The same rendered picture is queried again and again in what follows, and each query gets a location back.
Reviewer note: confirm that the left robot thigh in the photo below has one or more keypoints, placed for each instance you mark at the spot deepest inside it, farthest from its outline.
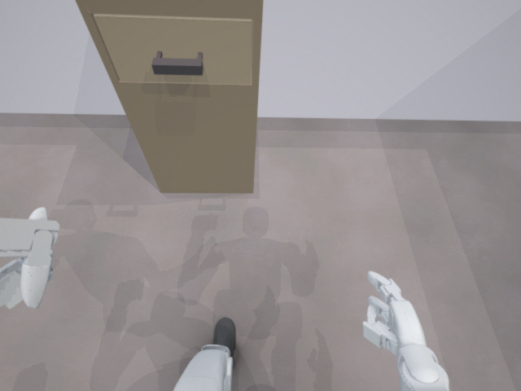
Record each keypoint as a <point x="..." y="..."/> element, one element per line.
<point x="209" y="370"/>

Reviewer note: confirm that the drawer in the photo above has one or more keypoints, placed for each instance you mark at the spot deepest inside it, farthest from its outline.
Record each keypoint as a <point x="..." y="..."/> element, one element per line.
<point x="132" y="42"/>

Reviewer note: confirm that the right robot hand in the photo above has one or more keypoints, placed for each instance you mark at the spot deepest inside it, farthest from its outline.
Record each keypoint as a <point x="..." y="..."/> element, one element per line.
<point x="399" y="324"/>

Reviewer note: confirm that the robot left shin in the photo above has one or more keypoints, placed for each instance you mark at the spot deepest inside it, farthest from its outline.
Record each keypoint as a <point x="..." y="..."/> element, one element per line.
<point x="220" y="347"/>

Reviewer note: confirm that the left robot hand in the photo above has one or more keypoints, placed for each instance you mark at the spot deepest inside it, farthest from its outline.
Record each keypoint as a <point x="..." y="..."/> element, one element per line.
<point x="29" y="240"/>

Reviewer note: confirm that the handle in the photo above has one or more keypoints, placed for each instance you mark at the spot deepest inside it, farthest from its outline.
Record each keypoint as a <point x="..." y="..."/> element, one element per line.
<point x="170" y="66"/>

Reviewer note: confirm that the right robot forearm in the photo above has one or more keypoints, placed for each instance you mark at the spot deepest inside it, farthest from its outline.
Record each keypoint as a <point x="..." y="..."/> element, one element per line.
<point x="419" y="370"/>

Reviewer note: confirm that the cabinet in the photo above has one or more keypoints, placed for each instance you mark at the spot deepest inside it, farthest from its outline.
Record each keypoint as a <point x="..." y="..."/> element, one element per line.
<point x="196" y="137"/>

